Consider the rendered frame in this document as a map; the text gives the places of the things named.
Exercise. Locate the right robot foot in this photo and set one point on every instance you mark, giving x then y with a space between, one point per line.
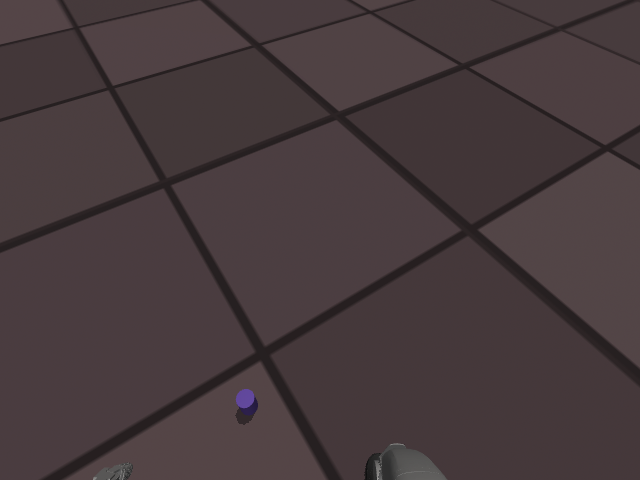
369 466

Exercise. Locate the tin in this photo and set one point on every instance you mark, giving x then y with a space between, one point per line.
247 402

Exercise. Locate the left robot hand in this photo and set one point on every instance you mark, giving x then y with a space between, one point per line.
118 472

